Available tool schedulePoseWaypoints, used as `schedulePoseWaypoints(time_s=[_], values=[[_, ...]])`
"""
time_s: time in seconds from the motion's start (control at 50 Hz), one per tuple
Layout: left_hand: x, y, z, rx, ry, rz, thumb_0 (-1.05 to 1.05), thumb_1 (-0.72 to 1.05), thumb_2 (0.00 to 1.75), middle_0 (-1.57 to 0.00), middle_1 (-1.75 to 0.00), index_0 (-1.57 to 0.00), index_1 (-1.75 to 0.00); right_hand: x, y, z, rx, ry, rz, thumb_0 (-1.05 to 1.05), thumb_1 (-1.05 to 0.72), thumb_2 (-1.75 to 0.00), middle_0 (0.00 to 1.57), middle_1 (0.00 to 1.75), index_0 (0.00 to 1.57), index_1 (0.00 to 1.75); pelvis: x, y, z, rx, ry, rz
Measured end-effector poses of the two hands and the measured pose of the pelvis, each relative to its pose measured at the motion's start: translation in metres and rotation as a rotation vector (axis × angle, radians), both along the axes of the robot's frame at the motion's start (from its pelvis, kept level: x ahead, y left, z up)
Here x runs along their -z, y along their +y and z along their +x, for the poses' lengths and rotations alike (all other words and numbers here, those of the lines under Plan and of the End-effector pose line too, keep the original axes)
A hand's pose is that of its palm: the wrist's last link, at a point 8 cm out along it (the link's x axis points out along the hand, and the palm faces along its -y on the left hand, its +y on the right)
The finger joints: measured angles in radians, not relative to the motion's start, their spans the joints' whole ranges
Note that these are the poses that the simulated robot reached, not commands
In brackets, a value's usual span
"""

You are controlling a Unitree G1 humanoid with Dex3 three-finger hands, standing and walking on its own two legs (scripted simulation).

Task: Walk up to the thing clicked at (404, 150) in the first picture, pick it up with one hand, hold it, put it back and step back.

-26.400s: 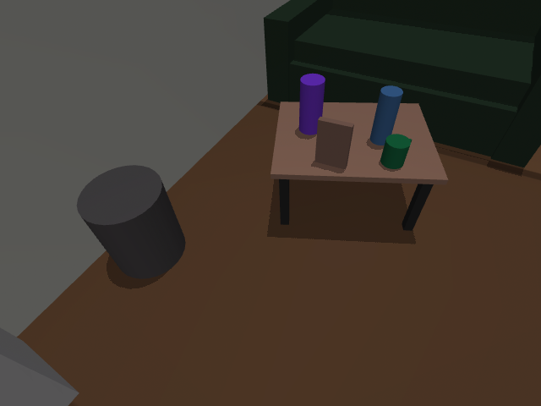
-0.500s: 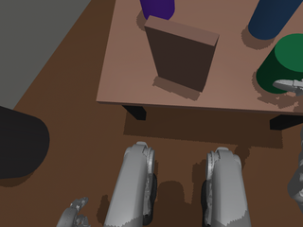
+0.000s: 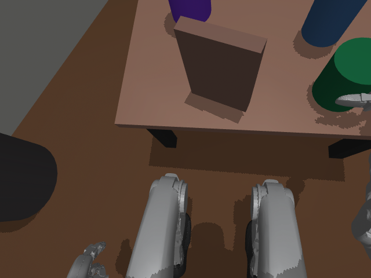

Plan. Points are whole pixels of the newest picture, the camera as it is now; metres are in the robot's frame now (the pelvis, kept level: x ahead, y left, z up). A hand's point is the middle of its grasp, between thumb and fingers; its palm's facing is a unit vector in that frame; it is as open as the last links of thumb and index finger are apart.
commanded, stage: open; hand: right
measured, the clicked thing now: (356, 73) +0.51 -0.27 -0.02
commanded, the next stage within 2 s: withdraw in 0.06 s
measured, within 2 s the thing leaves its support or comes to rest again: neither
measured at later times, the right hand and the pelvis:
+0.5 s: hand out of the picture +0.50 -0.31 +0.08, palm faces +0.36 +0.93 -0.04, open 17.5 cm; pelvis +0.00 +0.00 +0.03, yaw +0 degrees
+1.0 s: hand out of the picture +0.46 -0.38 +0.17, palm faces +0.42 +0.83 -0.37, open 17.4 cm; pelvis +0.03 -0.01 +0.19, yaw +0 degrees
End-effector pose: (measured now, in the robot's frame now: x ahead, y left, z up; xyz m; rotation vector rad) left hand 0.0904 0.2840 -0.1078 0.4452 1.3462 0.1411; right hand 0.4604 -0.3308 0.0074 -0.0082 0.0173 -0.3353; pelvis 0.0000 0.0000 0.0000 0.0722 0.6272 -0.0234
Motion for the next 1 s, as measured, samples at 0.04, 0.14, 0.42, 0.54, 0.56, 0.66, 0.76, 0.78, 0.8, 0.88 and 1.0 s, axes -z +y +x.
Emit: schedulePoseWaypoints(time_s=[0.04,0.14,0.42,0.54,0.56,0.66,0.76,0.78,0.8,0.88,1.0], values=[[0.000,0.000,0.000,-0.001,-0.001,-0.001,0.01,0.92,0.88,-0.20,-0.30,-0.21,-0.29,0.000,0.000,0.000,0.002,0.003,0.005,-0.02,0.58,-0.32,0.53,0.52,0.64,0.55,0.000,0.000,0.000,0.000,0.000,-0.001],[-0.001,0.001,-0.002,-0.003,-0.005,-0.002,0.01,0.91,0.88,-0.20,-0.30,-0.21,-0.29,0.000,0.000,-0.001,0.001,0.009,0.003,-0.02,0.58,-0.25,0.44,0.40,0.50,0.41,0.000,0.001,-0.002,-0.003,-0.002,-0.001],[-0.011,0.000,-0.004,-0.024,-0.011,0.006,0.01,0.93,0.87,-0.19,-0.30,-0.21,-0.28,-0.031,-0.012,0.000,0.016,-0.034,-0.029,-0.02,0.60,-0.10,0.13,0.13,0.15,0.13,-0.009,0.000,-0.004,-0.001,-0.021,0.002],[-0.042,-0.006,-0.001,-0.054,-0.046,-0.010,0.01,0.93,0.87,-0.19,-0.29,-0.21,-0.28,-0.090,-0.033,0.001,0.037,-0.025,-0.042,-0.02,0.61,-0.06,0.08,0.08,0.09,0.08,-0.042,0.000,0.000,-0.004,-0.029,0.001],[-0.048,-0.007,-0.001,-0.057,-0.053,-0.014,0.01,0.93,0.87,-0.19,-0.29,-0.21,-0.28,-0.099,-0.037,0.000,0.038,-0.017,-0.039,-0.02,0.61,-0.06,0.07,0.07,0.08,0.08,-0.049,0.000,0.001,-0.004,-0.030,0.002],[-0.080,-0.013,0.003,-0.061,-0.079,-0.031,0.01,0.92,0.87,-0.19,-0.29,-0.21,-0.28,-0.126,-0.049,-0.007,0.023,0.034,-0.017,-0.02,0.60,-0.05,0.06,0.06,0.07,0.06,-0.079,-0.001,0.007,-0.002,-0.038,0.005],[-0.110,-0.014,0.007,-0.067,-0.073,-0.029,0.01,0.91,0.88,-0.19,-0.29,-0.21,-0.28,-0.113,-0.052,-0.017,0.008,0.271,-0.083,-0.01,0.58,-0.06,0.05,0.05,0.06,0.06,-0.104,-0.003,0.010,-0.001,-0.064,0.006],[-0.117,-0.014,0.008,-0.065,-0.068,-0.030,0.01,0.91,0.88,-0.20,-0.29,-0.21,-0.29,-0.110,-0.052,-0.019,0.010,0.315,-0.093,-0.01,0.58,-0.06,0.05,0.05,0.06,0.06,-0.111,-0.003,0.010,0.000,-0.069,0.007],[-0.124,-0.015,0.009,-0.063,-0.064,-0.031,0.01,0.91,0.88,-0.20,-0.29,-0.21,-0.29,-0.110,-0.051,-0.022,0.013,0.352,-0.105,-0.01,0.58,-0.06,0.05,0.06,0.06,0.06,-0.117,-0.004,0.010,0.001,-0.074,0.009],[-0.159,-0.019,0.015,-0.072,-0.077,-0.029,0.01,0.91,0.89,-0.20,-0.30,-0.21,-0.29,-0.132,-0.056,-0.031,0.053,0.418,-0.166,-0.02,0.57,-0.06,0.05,0.06,0.07,0.06,-0.147,-0.005,0.016,0.006,-0.106,0.014],[-0.209,-0.029,0.018,-0.083,-0.097,-0.020,0.01,0.90,0.89,-0.20,-0.30,-0.21,-0.29,-0.188,-0.081,-0.042,0.197,0.468,-0.193,-0.02,0.55,-0.06,0.06,0.06,0.07,0.06,-0.194,-0.008,0.028,0.017,-0.174,0.017]])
